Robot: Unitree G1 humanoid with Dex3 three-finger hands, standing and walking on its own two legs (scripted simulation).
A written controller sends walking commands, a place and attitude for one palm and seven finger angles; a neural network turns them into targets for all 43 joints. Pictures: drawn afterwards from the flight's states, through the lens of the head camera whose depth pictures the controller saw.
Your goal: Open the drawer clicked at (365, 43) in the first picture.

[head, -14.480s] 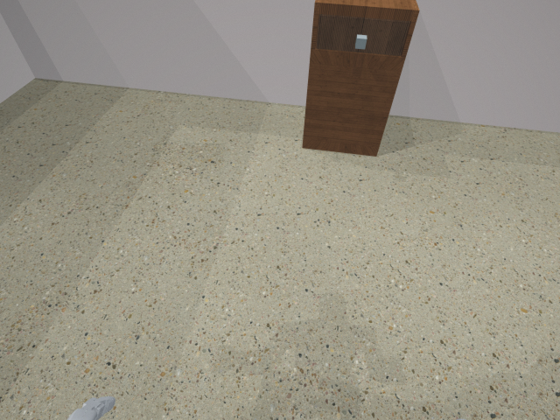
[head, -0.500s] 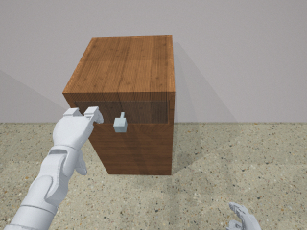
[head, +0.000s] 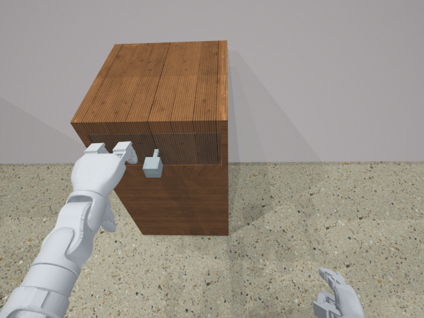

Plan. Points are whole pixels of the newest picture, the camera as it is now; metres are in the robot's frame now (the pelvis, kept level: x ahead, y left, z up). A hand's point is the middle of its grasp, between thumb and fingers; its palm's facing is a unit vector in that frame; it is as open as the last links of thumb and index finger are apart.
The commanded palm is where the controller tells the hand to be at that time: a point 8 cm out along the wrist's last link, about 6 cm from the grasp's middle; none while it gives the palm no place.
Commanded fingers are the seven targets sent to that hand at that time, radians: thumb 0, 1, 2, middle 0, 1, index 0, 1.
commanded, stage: move the hooked fingers above the handle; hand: left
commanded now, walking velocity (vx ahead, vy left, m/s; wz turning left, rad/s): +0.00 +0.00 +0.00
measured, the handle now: (154, 161) +0.53 +0.25 -0.11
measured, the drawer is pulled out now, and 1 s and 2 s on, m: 0.00 0.00 0.00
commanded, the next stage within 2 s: none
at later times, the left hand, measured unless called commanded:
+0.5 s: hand (125, 169) +0.40 +0.25 +0.02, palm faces -0.01 -0.02 -1.00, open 13.9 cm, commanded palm +0.38 +0.27 +0.07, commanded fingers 0.00 -0.50 0.30 -0.30 -1.20 -0.30 -1.20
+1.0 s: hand (136, 160) +0.47 +0.26 -0.03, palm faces -0.04 -0.03 -1.00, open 13.9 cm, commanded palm +0.45 +0.26 +0.03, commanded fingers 0.00 -0.50 0.30 -0.30 -1.20 -0.30 -1.20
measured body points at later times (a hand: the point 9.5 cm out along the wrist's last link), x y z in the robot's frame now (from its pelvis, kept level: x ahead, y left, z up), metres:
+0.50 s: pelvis +0.00 +0.00 -0.02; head +0.06 -0.02 +0.43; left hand +0.40 +0.25 +0.07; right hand +0.09 -0.27 -0.15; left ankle -0.03 +0.11 -0.73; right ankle +0.02 -0.09 -0.73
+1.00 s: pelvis +0.00 +0.04 -0.04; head +0.10 +0.03 +0.40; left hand +0.46 +0.26 +0.02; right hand +0.02 -0.24 -0.17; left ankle -0.03 +0.11 -0.73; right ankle +0.02 -0.09 -0.73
